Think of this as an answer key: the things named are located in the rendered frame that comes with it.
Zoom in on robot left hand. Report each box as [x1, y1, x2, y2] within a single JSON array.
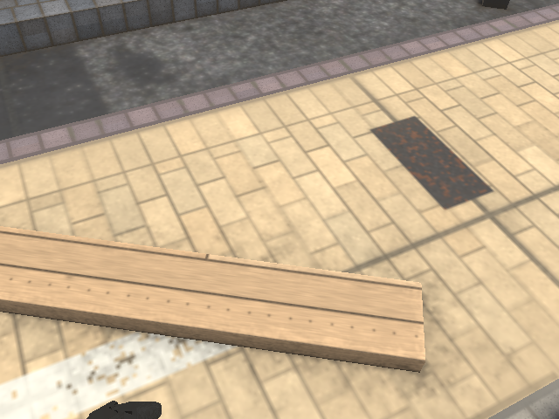
[[87, 401, 162, 419]]

